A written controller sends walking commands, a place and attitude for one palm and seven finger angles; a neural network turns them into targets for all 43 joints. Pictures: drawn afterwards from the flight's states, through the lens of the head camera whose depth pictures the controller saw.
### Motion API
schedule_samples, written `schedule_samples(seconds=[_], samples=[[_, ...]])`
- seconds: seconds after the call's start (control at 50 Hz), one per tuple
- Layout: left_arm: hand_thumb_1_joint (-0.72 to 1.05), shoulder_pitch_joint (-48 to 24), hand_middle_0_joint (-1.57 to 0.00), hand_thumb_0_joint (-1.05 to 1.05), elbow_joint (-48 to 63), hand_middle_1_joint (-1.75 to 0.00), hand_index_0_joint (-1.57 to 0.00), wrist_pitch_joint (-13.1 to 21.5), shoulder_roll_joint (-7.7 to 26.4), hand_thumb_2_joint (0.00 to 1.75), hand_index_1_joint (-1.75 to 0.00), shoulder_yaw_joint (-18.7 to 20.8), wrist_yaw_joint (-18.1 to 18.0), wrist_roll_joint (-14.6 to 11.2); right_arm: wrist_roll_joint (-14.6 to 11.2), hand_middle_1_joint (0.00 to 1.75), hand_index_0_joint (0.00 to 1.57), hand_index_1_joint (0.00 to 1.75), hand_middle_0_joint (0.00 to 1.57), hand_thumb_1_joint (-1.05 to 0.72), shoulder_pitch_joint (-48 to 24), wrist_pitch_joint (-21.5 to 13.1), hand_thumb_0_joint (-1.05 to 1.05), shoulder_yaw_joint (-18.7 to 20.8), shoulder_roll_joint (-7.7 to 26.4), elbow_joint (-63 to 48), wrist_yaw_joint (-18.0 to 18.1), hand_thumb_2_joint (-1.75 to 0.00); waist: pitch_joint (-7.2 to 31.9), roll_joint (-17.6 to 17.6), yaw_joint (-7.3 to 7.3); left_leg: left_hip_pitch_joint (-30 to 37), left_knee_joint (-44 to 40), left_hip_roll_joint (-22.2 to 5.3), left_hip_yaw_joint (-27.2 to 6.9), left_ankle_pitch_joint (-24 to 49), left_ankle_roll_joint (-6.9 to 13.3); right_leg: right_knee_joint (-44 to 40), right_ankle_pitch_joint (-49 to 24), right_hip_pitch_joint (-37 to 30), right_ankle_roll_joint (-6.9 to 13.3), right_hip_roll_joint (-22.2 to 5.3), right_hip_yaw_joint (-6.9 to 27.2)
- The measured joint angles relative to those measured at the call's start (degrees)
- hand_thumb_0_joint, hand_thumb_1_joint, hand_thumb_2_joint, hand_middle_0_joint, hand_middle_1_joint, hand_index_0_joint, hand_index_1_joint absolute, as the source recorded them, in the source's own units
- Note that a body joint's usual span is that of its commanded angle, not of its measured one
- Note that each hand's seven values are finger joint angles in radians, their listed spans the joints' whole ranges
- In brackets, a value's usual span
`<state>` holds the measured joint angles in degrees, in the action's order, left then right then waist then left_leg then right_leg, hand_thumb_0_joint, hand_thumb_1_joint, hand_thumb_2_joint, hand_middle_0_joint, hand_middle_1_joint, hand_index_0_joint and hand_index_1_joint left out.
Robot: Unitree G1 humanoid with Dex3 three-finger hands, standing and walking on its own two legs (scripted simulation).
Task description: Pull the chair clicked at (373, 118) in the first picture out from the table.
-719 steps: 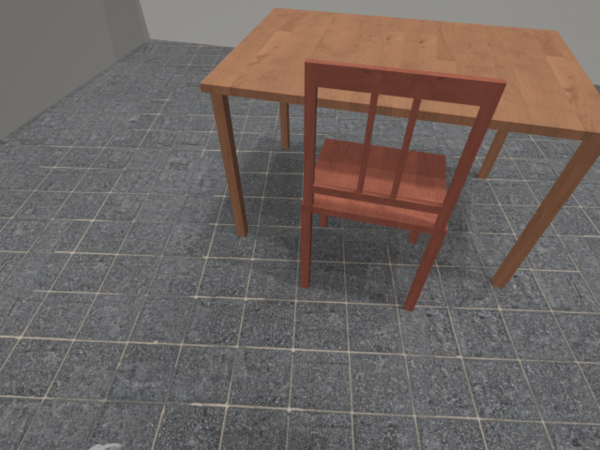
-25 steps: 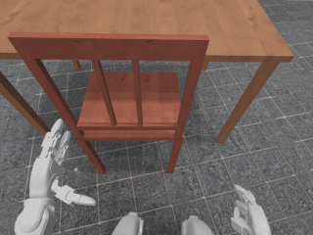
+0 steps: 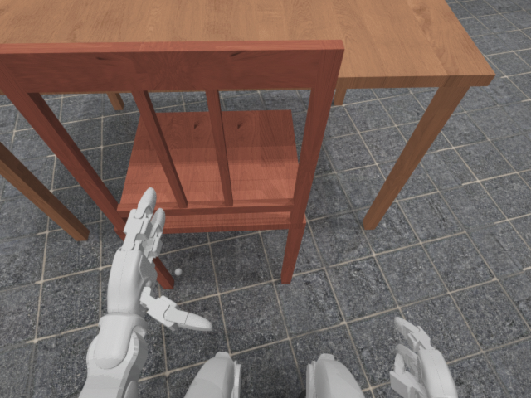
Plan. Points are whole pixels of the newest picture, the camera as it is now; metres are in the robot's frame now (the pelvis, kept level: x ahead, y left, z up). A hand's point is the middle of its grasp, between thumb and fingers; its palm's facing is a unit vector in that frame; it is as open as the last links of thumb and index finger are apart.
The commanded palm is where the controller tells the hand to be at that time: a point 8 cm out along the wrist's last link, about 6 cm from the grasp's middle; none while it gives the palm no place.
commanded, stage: aim the fingers beside a spindle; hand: left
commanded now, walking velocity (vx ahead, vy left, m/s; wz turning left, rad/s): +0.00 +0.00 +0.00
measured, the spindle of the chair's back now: (165, 159) +0.48 +0.20 +0.03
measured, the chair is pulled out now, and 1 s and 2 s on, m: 0.00 0.00 0.00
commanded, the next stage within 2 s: none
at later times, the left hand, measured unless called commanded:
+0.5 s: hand (220, 251) +0.33 +0.09 +0.01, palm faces +0.01 -1.00 -0.03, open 16.9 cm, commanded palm +0.31 +0.14 +0.01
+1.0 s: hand (238, 237) +0.35 +0.06 +0.00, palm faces +0.04 -1.00 -0.02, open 16.9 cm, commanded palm +0.33 +0.12 +0.00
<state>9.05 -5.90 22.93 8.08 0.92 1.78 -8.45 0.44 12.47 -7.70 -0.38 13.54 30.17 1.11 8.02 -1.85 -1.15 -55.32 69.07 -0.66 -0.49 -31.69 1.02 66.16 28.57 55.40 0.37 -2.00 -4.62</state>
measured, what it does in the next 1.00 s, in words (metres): stands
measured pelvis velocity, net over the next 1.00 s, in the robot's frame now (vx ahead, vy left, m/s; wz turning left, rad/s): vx -0.01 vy -0.01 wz -0.01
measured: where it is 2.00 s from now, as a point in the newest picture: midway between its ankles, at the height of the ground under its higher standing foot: outside the picture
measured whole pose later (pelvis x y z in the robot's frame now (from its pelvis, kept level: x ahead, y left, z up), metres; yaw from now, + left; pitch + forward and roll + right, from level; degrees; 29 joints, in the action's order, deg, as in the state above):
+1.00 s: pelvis -0.01 -0.01 -0.02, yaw -1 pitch +22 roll +0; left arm -12.3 -26.2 27.7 2.8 -1.7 -11.0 -1.3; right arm 1.9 12.3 -0.4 0.7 12.8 32.1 -2.0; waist 8.6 -1.8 -3.4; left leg -63.2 73.6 -1.0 0.5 -32.4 0.2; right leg 72.4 29.7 64.7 1.4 -1.8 -3.5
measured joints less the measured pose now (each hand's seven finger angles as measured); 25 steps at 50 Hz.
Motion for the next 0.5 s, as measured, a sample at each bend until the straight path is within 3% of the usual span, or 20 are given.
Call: schedule_samples(seconds=[0.08, 0.22, 0.38, 0.5], samples=[[-0.5, -3.5, -0.06, -0.01, -2.6, -0.08, -0.06, 1.8, -0.7, 0.3, -0.08, 0.0, -2.3, 1.6, 0.2, 0.3, 0.21, 0.3, 0.2, -0.9, -0.6, 0.7, 0.01, -0.1, -0.1, 0.4, -0.5, -0.9, 0.4, 0.2, -0.02, -1.1, 0.9, 0.1, 0.0, -0.2, -0.2, 1.2, 0.4, 1.2, 0.2, -0.1, 0.0], [-0.5, -7.0, -0.06, -0.01, -7.1, -0.08, -0.06, -0.6, -1.3, 0.3, -0.08, -1.1, -3.2, 2.4, 0.1, 0.3, 0.21, 0.3, 0.2, -0.9, -1.0, 2.6, 0.01, -0.1, -0.2, -0.1, -1.1, -0.9, 0.2, 0.2, -0.27, -2.5, 1.7, -0.1, 0.0, -0.4, -0.5, 2.4, 0.7, 2.8, 0.6, 0.0, 0.0], [-0.5, -9.5, -0.06, -0.01, -8.4, -0.08, -0.06, 2.6, -2.5, 0.3, -0.08, -2.3, -6.3, 3.8, 0.6, 0.3, 0.2, 0.3, 0.2, -0.9, -1.0, 3.3, 0.01, 0.1, -0.3, 1.0, -1.4, -0.9, 0.5, 0.3, -0.51, -3.2, 2.1, -0.2, -0.1, -0.5, -0.8, 3.2, 1.0, 3.8, 0.9, 0.1, 0.0], [-0.5, -14.2, -0.06, -0.01, -14.1, -0.08, -0.06, 1.7, -2.9, 0.3, -0.08, -2.7, -6.8, 4.9, 0.5, 0.3, 0.2, 0.3, 0.2, -0.9, -1.3, 4.5, 0.01, 0.2, -0.2, 1.2, -1.9, -0.9, 0.4, 0.3, -1.0, -4.9, 3.2, -0.2, -0.2, -0.6, -1.0, 4.5, 1.3, 5.6, 1.2, 0.0, -0.1]])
